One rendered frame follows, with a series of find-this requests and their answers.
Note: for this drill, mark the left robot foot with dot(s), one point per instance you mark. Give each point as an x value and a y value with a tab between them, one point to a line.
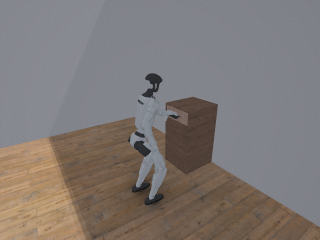
142	187

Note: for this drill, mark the cabinet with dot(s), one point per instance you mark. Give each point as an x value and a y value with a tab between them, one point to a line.
189	147

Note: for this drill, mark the drawer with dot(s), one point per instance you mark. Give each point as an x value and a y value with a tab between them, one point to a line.
183	115

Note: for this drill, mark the robot right shin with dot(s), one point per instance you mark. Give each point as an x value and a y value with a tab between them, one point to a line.
156	182

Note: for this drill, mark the robot right upper arm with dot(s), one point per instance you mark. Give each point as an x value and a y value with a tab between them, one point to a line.
153	106

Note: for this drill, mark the robot right forearm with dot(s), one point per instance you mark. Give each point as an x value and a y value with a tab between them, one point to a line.
150	138

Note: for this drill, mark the robot left forearm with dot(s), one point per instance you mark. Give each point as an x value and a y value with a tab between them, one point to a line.
161	113

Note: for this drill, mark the right robot hand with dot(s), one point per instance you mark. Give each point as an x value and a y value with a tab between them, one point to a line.
158	158

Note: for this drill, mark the handle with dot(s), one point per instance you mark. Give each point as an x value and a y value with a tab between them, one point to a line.
174	116

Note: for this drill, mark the left robot hand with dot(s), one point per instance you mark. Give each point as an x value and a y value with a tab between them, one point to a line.
169	112

